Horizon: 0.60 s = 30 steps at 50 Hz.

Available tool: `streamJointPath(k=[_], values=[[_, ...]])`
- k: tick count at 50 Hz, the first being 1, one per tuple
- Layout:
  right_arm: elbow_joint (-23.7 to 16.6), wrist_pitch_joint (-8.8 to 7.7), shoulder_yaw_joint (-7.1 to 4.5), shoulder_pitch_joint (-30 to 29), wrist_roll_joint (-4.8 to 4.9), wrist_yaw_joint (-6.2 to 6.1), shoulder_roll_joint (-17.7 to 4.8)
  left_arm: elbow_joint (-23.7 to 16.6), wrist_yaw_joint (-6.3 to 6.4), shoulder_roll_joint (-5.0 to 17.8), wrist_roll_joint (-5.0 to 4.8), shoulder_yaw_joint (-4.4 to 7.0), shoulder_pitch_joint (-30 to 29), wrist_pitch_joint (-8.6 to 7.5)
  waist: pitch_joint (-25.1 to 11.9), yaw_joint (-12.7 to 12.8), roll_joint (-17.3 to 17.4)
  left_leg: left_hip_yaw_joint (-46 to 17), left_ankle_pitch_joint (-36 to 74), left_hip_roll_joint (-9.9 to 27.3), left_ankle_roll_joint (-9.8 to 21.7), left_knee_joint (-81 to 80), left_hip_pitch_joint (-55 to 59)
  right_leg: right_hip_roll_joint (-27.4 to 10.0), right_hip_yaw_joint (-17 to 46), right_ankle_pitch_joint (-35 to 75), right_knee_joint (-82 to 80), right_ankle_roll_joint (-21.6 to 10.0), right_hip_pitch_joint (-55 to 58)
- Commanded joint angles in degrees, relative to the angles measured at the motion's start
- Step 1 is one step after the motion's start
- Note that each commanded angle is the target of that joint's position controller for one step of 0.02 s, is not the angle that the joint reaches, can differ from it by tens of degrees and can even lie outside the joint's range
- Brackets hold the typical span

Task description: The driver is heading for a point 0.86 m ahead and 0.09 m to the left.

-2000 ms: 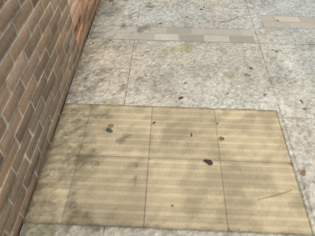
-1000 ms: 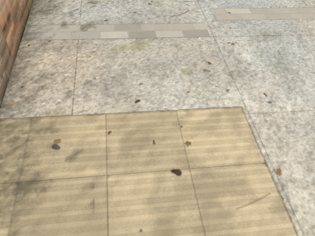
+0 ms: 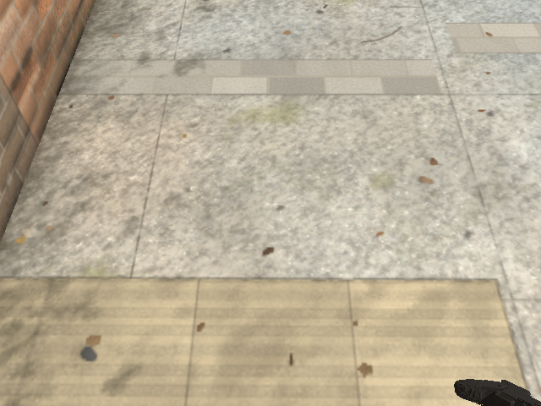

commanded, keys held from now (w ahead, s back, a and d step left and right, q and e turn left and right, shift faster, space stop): w+q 0.26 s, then w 0.74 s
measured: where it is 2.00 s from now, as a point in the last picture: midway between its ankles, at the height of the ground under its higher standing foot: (245, 260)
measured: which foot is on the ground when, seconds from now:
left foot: down 0.00-0.42, up 0.44-0.92, down 0.94-1.00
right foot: up 0.00-0.38, down 0.40-0.94, up 0.96-1.00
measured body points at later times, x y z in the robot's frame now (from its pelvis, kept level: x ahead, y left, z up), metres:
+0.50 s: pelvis +0.27 -0.04 +0.01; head +0.30 -0.04 +0.46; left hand +0.41 +0.24 -0.06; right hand +0.37 -0.30 -0.11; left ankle +0.12 +0.06 -0.65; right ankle +0.36 -0.12 -0.72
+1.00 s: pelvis +0.49 +0.06 +0.01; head +0.52 +0.08 +0.46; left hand +0.41 +0.33 -0.12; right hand +0.78 -0.09 -0.05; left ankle +0.54 +0.17 -0.72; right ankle +0.38 -0.11 -0.67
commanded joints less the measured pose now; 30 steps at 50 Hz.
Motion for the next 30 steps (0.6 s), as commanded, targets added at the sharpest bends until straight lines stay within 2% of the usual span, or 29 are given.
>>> streamJointPath(k=[1,2,3,5,7,9,10,11,13,14,15,16,18,19,20,21,22,23,24,25,26,28,30], values=[[-0.83,-0.37,-2.47,10.11,-0.20,-0.39,-7.43,-9.17,-0.44,8.81,-0.51,1.66,-7.01,-3.10,-6.97,-4.59,-1.21,-32.24,3.59,19.48,13.31,-18.46,32.00,-4.80,6.07,4.12,10.81,-0.75,-32.16],[-1.69,-0.98,-2.32,8.15,-0.34,-0.31,-7.25,-9.35,0.21,9.43,0.83,2.58,-6.63,-2.32,-5.57,-2.68,-2.00,-27.60,11.13,17.42,12.24,-18.83,25.73,-6.74,5.30,6.06,6.26,-0.14,-27.92],[-2.08,-1.05,-2.17,7.66,-0.48,-0.29,-6.93,-9.70,0.35,8.76,1.39,2.72,-5.46,-1.53,-4.96,-0.97,-1.35,-25.04,14.31,15.47,11.77,-19.80,21.11,-7.48,5.19,6.98,3.99,0.55,-24.54],[-1.96,-0.95,-2.10,8.47,0.21,-0.92,-6.69,-11.23,0.65,6.96,1.83,2.75,-5.34,-0.60,-4.92,0.12,0.41,-21.59,17.97,13.72,11.60,-20.51,16.23,-7.71,3.55,9.12,-0.55,2.79,-22.52],[-1.59,-0.51,-2.77,10.52,0.35,-2.00,-8.70,-13.26,0.72,5.77,2.22,2.33,-9.57,0.10,-3.56,-0.75,1.42,-19.12,18.93,12.72,11.51,-21.14,12.69,-7.16,2.31,13.06,-7.36,4.92,-23.04],[-1.29,-0.57,-2.66,12.14,0.42,-2.72,-8.42,-14.83,0.98,4.28,1.97,1.75,-14.85,0.27,-2.52,-2.93,3.22,-16.22,16.40,9.26,9.46,-19.91,9.84,-5.49,1.17,21.41,-18.98,5.17,-20.74],[-0.61,-0.32,-2.82,14.38,1.01,-2.73,-8.98,-15.80,0.57,2.88,1.63,1.26,-18.34,0.45,-2.53,-4.36,3.37,-16.78,12.89,9.05,8.44,-19.35,10.07,-4.12,1.14,25.61,-23.80,5.03,-18.83],[0.13,-0.31,-2.84,15.95,1.11,-2.98,-9.35,-16.46,0.27,2.61,1.55,1.18,-20.61,0.44,-2.75,-5.35,3.96,-17.70,8.65,8.98,7.41,-19.77,9.28,-3.06,1.27,29.62,-27.25,5.16,-16.56],[0.05,-0.29,-3.20,16.34,1.44,-2.70,-11.20,-17.43,-0.17,4.87,0.95,1.88,-22.08,0.09,-2.11,-5.96,5.72,-20.23,4.78,9.83,7.08,-18.61,10.22,-2.08,2.01,30.58,-30.81,4.73,-15.25],[0.88,-0.09,-2.94,17.78,1.62,-2.62,-10.70,-18.03,-0.32,5.41,0.83,1.97,-23.50,-0.20,-2.65,-6.38,5.60,-21.49,4.17,11.05,6.81,-17.16,12.53,-2.09,2.66,29.50,-31.40,4.43,-15.29],[1.43,0.10,-2.53,19.00,1.27,-2.80,-9.04,-18.56,-0.61,6.16,0.98,2.11,-24.43,-0.52,-2.30,-6.58,4.46,-22.49,2.90,11.44,6.23,-16.00,14.61,-2.49,3.11,29.13,-33.62,3.82,-15.59],[1.79,0.17,-2.45,19.77,1.14,-2.96,-8.95,-18.65,-0.89,6.66,1.04,2.26,-24.31,-0.90,-2.57,-6.56,5.19,-24.09,2.64,12.49,5.94,-14.47,17.17,-2.48,3.36,27.90,-34.97,3.15,-15.19],[1.46,0.64,-2.87,19.13,0.68,-3.07,-10.06,-18.38,-1.08,8.70,0.42,2.86,-22.34,-1.61,-3.16,-4.98,7.24,-26.59,6.11,14.21,4.96,-11.78,20.77,-2.33,2.89,23.09,-37.03,1.14,-12.43],[1.41,0.76,-2.67,18.46,0.51,-3.06,-8.99,-17.96,-0.56,8.46,0.46,3.31,-19.76,-1.97,-4.20,-3.31,7.58,-25.59,8.85,12.05,4.04,-8.27,20.40,-1.72,0.96,22.21,-39.84,-0.10,-7.96],[0.78,0.58,-2.10,17.76,0.27,-2.93,-7.25,-16.84,-0.16,9.76,1.09,3.87,-13.68,-2.14,-8.67,-0.63,7.03,-23.35,12.99,9.78,2.48,-1.76,18.22,-4.36,2.63,23.62,-39.04,-2.27,2.06],[-0.66,0.11,-1.35,16.38,-0.67,-2.93,-5.66,-16.03,0.27,12.84,1.45,4.85,-4.15,-1.99,-15.59,3.93,1.12,-18.13,4.39,5.96,0.10,13.64,9.33,-12.33,10.60,28.11,-37.51,-5.97,16.89],[0.19,-0.38,-0.59,26.04,1.29,-2.99,-3.63,-13.24,-0.36,16.30,1.64,6.01,1.31,-1.31,-21.82,1.18,-18.96,-12.23,-22.96,-1.14,-3.48,30.86,-9.30,-24.22,34.38,19.89,-41.20,-16.62,33.03],[1.37,-0.42,-1.43,25.77,1.67,-3.22,-8.45,-13.51,-0.83,11.31,0.09,5.05,1.73,-1.11,-18.27,2.21,-12.94,-14.26,-24.90,2.27,-3.92,38.49,-16.87,-24.93,41.23,6.47,-45.05,-16.21,31.11],[0.54,-0.17,-2.09,18.89,1.37,-3.27,-10.84,-13.87,-0.86,8.31,-0.10,4.19,-0.59,-0.99,-10.88,3.34,-6.65,-13.77,-19.51,4.22,-4.01,40.42,-19.16,-22.40,33.93,5.53,-46.18,-13.80,24.63],[-0.53,0.06,-1.97,14.79,0.33,-3.41,-10.14,-14.49,-1.06,7.67,0.47,3.58,-4.18,-0.67,-7.08,1.98,-2.03,-10.81,-15.03,6.73,-4.43,38.80,-17.79,-19.86,27.71,10.29,-47.43,-12.41,17.69],[-1.33,-0.05,-2.01,12.55,-0.66,-3.30,-9.28,-14.30,-1.26,6.76,0.61,3.18,-5.93,-0.41,-4.23,0.99,-1.38,-9.52,-12.16,8.42,-4.84,35.61,-16.80,-17.87,24.23,15.48,-48.99,-12.20,12.58],[-1.54,-0.16,-1.89,13.32,-0.38,-2.70,-7.70,-13.93,-1.32,6.33,1.16,2.71,-6.92,-0.50,-3.70,-1.29,-4.50,-8.33,-9.00,10.29,-5.21,31.52,-11.86,-14.39,19.15,21.27,-51.51,-11.13,7.16],[-1.31,-0.14,-1.63,13.05,-0.39,-2.56,-6.50,-12.89,-1.23,7.24,0.73,2.87,-5.96,-0.70,-3.91,-1.57,-5.25,-6.78,-7.00,10.73,-6.01,28.13,-11.25,-13.52,15.49,26.17,-53.08,-11.78,5.90]])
